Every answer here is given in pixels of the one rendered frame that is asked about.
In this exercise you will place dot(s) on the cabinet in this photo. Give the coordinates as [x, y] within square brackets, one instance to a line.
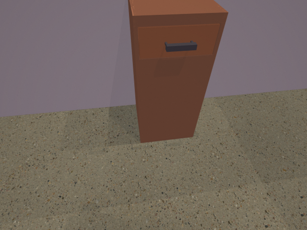
[169, 91]

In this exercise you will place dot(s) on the drawer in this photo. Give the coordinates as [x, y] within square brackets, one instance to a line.
[152, 39]

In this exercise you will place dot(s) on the handle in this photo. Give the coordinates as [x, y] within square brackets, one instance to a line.
[180, 46]

